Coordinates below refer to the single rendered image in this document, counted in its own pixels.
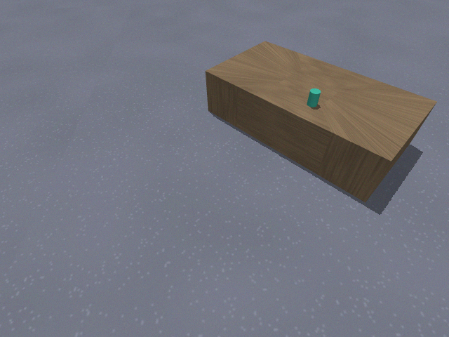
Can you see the can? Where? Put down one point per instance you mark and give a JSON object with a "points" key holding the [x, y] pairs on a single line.
{"points": [[313, 97]]}

